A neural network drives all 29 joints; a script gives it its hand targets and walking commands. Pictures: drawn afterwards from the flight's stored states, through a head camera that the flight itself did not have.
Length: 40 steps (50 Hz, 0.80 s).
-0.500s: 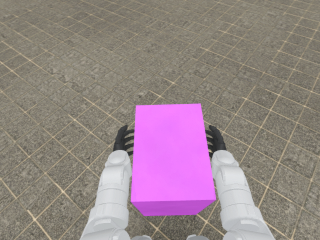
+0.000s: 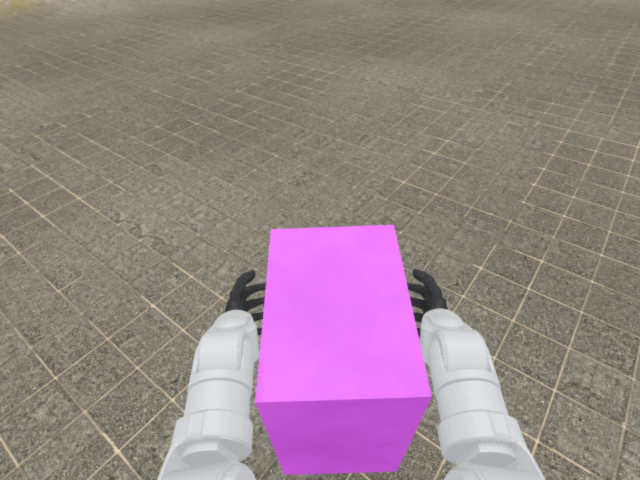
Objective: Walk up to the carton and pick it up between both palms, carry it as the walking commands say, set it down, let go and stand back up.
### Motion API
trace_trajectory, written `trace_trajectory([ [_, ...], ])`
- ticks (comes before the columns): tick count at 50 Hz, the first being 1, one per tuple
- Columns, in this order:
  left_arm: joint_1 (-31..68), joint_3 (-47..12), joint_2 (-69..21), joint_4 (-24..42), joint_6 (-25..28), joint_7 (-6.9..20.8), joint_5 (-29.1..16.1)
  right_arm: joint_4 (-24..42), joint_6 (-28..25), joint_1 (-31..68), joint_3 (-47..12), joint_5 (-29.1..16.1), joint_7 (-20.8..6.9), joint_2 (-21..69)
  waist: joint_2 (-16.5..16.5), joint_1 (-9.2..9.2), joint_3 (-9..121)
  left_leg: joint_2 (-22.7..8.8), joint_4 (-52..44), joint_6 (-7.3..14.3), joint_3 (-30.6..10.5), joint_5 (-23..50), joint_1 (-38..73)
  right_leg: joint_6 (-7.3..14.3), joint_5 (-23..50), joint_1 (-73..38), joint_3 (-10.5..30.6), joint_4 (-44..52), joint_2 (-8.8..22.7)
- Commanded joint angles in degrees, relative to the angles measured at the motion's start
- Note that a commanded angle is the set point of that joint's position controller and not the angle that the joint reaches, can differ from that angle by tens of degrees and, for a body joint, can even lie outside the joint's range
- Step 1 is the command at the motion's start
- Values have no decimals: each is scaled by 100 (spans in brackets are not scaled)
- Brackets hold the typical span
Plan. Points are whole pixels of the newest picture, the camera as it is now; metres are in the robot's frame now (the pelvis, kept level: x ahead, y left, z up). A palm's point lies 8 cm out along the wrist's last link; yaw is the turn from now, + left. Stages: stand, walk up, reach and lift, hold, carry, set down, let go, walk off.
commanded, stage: reach and lift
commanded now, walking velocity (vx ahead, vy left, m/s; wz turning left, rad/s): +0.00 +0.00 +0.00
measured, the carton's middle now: (336, 355) +0.30 +0.00 -0.02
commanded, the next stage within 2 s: hold in 1.04 s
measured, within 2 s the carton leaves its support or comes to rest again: neither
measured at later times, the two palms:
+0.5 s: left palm (242, 321) +0.30 +0.13 +0.06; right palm (441, 321) +0.30 -0.14 +0.05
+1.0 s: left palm (241, 326) +0.29 +0.13 +0.05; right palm (442, 326) +0.29 -0.13 +0.05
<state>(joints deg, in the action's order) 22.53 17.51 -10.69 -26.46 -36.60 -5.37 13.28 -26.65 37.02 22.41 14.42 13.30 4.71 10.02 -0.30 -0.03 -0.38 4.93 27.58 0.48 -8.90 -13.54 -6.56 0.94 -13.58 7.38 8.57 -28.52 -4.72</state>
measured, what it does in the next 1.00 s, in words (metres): stands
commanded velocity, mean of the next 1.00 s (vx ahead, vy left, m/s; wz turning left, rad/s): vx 0.00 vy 0.00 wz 0.00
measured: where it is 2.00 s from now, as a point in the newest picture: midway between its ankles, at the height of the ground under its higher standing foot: outside the picture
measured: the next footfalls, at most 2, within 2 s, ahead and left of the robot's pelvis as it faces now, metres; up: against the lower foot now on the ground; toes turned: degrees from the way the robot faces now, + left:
none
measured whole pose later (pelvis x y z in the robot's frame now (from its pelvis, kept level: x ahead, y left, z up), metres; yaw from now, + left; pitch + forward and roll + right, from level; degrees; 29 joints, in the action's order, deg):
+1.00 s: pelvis +0.00 +0.00 +0.00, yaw +0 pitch -9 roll +0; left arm 19.0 12.8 -9.8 -21.7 -42.2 -4.8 13.3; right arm -21.5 42.4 18.5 10.9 13.4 4.1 9.6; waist -0.1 -0.3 0.6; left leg 3.9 26.2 0.2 -8.2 -13.4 -3.9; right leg 1.5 -13.0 4.5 7.4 -26.6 -4.8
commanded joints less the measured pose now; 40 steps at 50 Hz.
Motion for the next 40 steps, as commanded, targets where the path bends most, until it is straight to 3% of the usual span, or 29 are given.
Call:
trace_trajectory([
  [1,3674,-3291,-6165,-37,-54,1337,-1269,147,-55,3746,-3183,-1245,-1351,6074,10,-17,1447,-137,-510,-75,249,574,168,-91,650,-548,-200,434,112],
  [12,4106,-2939,-6136,-287,-209,1373,-1206,-194,101,4200,-2798,-1195,-1415,6141,12,-41,1253,-151,-545,-65,302,-15,132,-61,53,-347,-205,495,118],
  [26,4056,-2997,-6086,-156,-172,1423,-1271,-41,111,4090,-2892,-1244,-1402,6259,54,8,1584,-132,-429,-51,288,369,274,-98,411,-374,-144,489,137],
  [40,3313,-3540,-6006,525,-272,1456,-1458,554,240,3196,-3360,-1385,-1388,6210,58,-3,1555,-124,-452,-73,223,913,381,-133,1022,-568,-116,523,125],
])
